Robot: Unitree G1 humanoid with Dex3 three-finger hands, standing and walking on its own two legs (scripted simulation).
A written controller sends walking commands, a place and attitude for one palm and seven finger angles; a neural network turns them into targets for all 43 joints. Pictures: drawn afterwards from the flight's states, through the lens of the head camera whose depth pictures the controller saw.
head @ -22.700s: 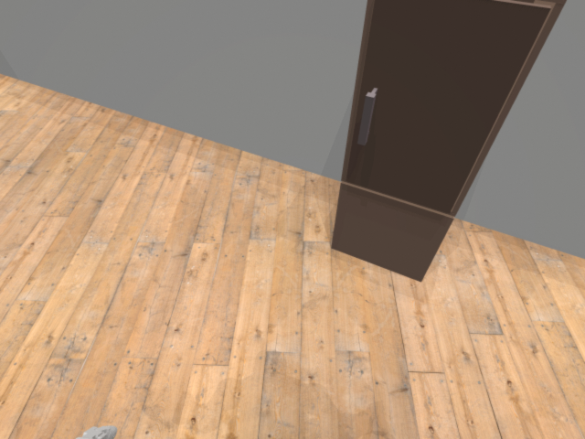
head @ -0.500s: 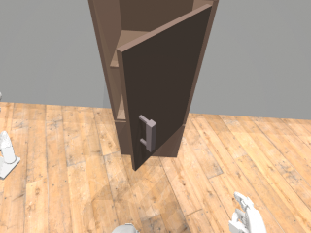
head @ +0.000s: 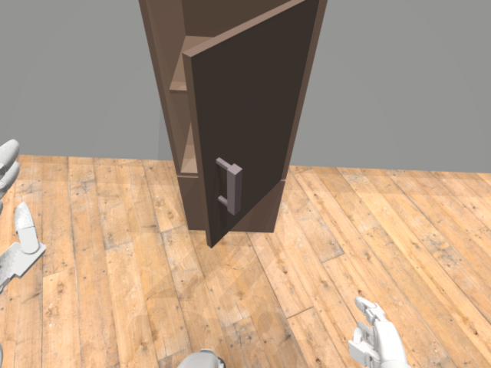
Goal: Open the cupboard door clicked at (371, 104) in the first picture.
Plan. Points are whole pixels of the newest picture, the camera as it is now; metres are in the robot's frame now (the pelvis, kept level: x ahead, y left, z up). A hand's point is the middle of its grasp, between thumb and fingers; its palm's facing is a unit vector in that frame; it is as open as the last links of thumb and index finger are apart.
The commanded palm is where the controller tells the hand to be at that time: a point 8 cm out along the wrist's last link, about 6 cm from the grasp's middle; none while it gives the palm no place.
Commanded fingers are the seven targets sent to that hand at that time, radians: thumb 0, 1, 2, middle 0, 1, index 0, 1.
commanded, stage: stop stepping back and stand still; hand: left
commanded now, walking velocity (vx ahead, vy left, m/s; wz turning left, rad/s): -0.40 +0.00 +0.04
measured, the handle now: (227, 186) +0.49 +0.09 -0.06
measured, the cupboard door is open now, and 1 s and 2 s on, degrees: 51 51 51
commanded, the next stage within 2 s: let the arm hang, fingers relaxed in 0.98 s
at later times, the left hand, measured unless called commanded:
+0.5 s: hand out of the picture +0.10 +0.25 +0.17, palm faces +0.50 -0.77 -0.40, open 7.4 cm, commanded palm +0.05 +0.28 +0.19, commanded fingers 0.00 0.90 0.90 -0.20 -0.30 -0.20 -0.30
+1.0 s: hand out of the picture +0.07 +0.26 +0.16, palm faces +0.44 -0.78 -0.44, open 7.4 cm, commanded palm +0.02 +0.30 +0.19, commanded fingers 0.00 0.90 0.90 -0.20 -0.30 -0.20 -0.30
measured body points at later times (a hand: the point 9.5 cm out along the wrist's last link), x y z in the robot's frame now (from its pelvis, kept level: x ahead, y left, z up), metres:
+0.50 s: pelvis -0.09 -0.02 +0.01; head -0.12 -0.02 +0.46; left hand +0.07 +0.29 +0.19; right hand +0.03 -0.28 -0.09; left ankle -0.08 +0.10 -0.71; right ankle -0.11 -0.11 -0.73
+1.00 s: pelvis -0.12 +0.00 +0.01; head -0.12 +0.00 +0.46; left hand +0.04 +0.30 +0.19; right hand +0.04 -0.24 -0.07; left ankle -0.10 +0.11 -0.73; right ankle -0.11 -0.11 -0.73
